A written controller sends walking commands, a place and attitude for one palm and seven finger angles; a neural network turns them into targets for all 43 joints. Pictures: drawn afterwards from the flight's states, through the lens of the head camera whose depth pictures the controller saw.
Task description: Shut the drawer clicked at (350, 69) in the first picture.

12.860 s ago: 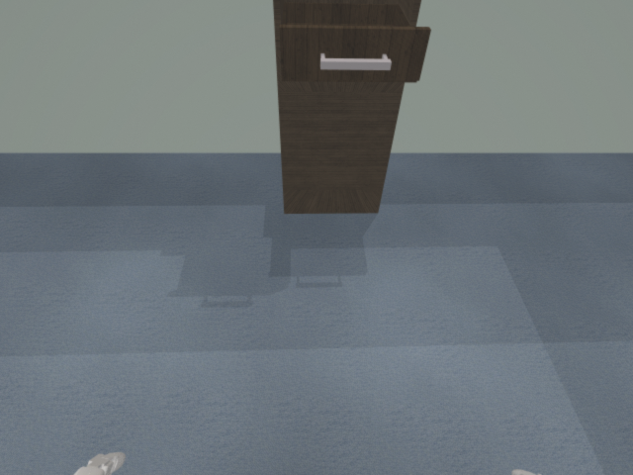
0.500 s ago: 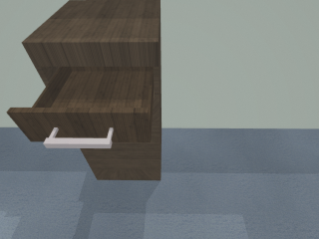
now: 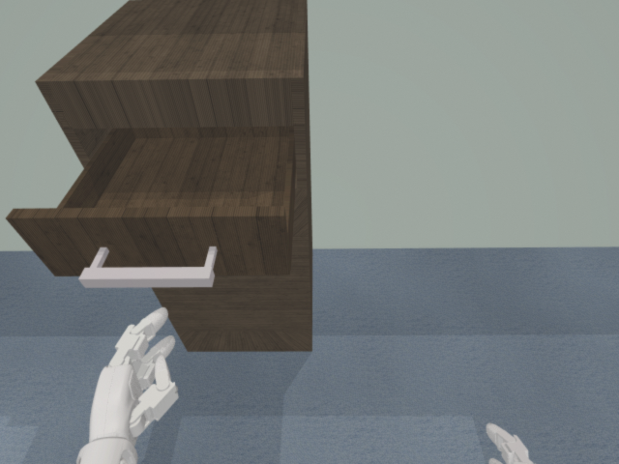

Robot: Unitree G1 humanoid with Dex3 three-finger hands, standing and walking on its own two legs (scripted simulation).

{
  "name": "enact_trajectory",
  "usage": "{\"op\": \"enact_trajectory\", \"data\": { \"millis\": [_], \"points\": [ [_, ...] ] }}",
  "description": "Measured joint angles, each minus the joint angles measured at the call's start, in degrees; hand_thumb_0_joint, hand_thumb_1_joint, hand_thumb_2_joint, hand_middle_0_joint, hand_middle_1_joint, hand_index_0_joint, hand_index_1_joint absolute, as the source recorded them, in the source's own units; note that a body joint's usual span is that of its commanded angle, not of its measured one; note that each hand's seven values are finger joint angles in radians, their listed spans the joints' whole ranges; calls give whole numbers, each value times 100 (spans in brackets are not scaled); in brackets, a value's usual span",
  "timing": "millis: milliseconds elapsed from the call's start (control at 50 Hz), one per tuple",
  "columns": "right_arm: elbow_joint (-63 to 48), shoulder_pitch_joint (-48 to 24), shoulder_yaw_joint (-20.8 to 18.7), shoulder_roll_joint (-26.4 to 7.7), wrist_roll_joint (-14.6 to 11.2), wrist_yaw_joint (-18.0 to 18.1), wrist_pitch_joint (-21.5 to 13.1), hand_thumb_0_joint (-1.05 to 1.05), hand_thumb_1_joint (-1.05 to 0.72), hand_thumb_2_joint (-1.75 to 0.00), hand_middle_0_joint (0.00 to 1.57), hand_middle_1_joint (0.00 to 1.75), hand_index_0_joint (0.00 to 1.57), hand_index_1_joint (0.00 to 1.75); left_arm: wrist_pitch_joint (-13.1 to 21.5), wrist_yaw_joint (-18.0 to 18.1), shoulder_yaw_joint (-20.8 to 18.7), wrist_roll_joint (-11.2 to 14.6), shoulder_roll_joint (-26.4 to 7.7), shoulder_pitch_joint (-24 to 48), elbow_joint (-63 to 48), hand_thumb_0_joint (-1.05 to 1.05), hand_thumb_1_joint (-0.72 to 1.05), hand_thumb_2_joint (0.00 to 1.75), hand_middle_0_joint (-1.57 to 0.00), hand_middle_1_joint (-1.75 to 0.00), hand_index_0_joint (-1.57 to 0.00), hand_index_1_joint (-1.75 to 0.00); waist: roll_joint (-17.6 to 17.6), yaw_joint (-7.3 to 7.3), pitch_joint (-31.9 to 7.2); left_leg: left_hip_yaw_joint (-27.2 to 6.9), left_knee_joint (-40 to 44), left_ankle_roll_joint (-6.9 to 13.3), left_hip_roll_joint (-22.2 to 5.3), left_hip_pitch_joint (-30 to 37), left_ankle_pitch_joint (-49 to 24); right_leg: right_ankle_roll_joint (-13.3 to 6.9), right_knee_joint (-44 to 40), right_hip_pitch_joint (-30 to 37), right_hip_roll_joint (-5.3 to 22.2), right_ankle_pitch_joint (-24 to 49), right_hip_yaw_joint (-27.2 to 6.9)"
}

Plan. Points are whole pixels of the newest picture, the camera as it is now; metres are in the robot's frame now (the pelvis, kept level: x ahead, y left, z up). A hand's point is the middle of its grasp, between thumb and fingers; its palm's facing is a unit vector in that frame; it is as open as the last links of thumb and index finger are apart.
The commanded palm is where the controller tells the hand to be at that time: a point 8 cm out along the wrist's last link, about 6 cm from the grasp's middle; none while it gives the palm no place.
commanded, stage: raise the hand and make a fist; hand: left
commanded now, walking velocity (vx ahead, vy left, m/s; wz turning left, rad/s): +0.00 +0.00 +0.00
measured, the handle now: (152, 265) +0.38 +0.25 +0.05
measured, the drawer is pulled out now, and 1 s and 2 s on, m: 0.23 0.23 0.23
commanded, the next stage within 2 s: bring the fist close to the handle in 1.68 s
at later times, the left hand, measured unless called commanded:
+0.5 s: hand (184, 409) +0.18 +0.15 +0.04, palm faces -0.11 -0.99 -0.09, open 4.4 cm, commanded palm +0.13 +0.23 +0.04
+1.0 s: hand (113, 386) +0.18 +0.21 +0.11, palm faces +0.07 -0.99 -0.09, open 3.1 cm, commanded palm +0.14 +0.25 +0.12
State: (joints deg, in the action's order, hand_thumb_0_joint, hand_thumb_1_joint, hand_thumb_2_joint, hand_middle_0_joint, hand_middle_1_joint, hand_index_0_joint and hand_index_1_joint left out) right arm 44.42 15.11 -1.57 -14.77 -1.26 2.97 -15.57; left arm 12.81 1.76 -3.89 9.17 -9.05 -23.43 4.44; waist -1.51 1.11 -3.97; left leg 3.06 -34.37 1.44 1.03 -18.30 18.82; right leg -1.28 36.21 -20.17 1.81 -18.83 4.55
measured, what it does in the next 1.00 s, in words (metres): stands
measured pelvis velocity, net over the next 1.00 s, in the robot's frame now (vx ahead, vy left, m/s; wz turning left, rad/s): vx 0.00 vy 0.00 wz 0.02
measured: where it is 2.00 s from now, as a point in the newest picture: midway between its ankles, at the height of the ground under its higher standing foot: outside the picture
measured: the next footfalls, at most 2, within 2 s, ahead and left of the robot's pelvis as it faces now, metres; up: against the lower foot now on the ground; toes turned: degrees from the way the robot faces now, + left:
none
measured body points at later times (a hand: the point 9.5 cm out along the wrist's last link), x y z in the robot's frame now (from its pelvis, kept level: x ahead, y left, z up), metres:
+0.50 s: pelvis -0.02 -0.02 -0.04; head +0.01 -0.03 +0.41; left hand +0.18 +0.21 +0.05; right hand +0.17 -0.22 -0.13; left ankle -0.01 +0.10 -0.73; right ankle +0.00 -0.10 -0.73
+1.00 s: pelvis +0.00 +0.00 -0.01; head -0.01 +0.00 +0.44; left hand +0.17 +0.26 +0.11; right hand +0.20 -0.21 -0.05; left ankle -0.01 +0.10 -0.73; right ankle +0.00 -0.10 -0.73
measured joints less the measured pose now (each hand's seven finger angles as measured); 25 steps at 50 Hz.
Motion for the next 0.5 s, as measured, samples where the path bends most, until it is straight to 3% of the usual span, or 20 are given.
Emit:
{"op": "enact_trajectory", "data": {
  "millis": [80,120,180,240,320,360,400,440,500],
  "points": [
    [-829,-525,-143,25,51,-279,-50,1,-91,-90,19,30,20,29,1347,-1144,-76,325,120,-130,-268,1,92,90,-33,-45,-33,-45,235,-28,-179,100,-909,-60,-104,-861,366,-77,915,-913,-52,-325,-98],
    [-1225,-694,-180,-1,51,-355,4,1,-91,-90,19,30,20,29,1568,-1583,-47,318,128,-379,-298,1,92,90,-37,-49,-37,-49,352,-101,-165,97,-1338,-77,-139,-1220,540,-116,1338,-1274,-62,-496,-95],
    [-1684,-809,-208,-59,40,-324,172,1,-91,-90,19,30,20,29,1294,-1729,-51,269,17,-848,-421,1,91,90,-43,-55,-43,-55,451,-282,-146,9,-1823,-111,-170,-1644,635,-168,1811,-1661,-71,-704,-22],
    [-1880,-798,-200,-31,34,-240,280,1,-90,-90,19,30,20,29,1107,-1439,-218,278,-85,-1201,-593,2,90,90,-50,-61,-49,-61,414,-446,-160,-158,-2191,-156,-197,-1939,870,-215,2036,-1842,-81,-828,141],
    [-1775,-683,5,94,48,-137,263,1,-90,-90,19,30,20,29,1430,-1178,-505,389,-214,-1190,-1134,2,90,90,-57,-70,-57,-70,239,-568,-187,-416,-2519,-203,-238,-2208,977,-261,2162,-1936,-115,-906,393],
    [-1605,-630,170,162,31,-111,211,1,-90,-90,19,30,20,29,1622,-1324,-519,484,-251,-911,-1355,3,90,90,-61,-74,-61,-74,104,-553,-168,-514,-2613,-210,-251,-2264,997,-275,2170,-1922,-131,-909,489],
    [-1434,-568,333,244,-17,-85,189,1,-90,-90,20,30,20,29,1587,-1616,-455,560,-309,-509,-1445,3,90,90,-65,-78,-64,-79,-22,-491,-137,-557,-2625,-220,-266,-2258,985,-278,2129,-1883,-149,-879,529],
    [-1296,-466,458,352,-83,-46,230,1,-90,-90,20,30,20,30,1249,-1924,-402,597,-421,-159,-1394,2,90,90,-69,-83,-68,-83,-87,-389,-128,-518,-2503,-232,-278,-2173,926,-268,2018,-1822,-165,-812,490],
    [-1198,-235,528,473,-176,22,366,1,-90,-90,20,30,21,30,360,-2156,-425,683,-581,37,-1183,2,90,90,-75,-89,-75,-89,-97,-193,-140,-355,-2123,-216,-276,-1886,783,-229,1747,-1642,-173,-675,332]
  ]
}}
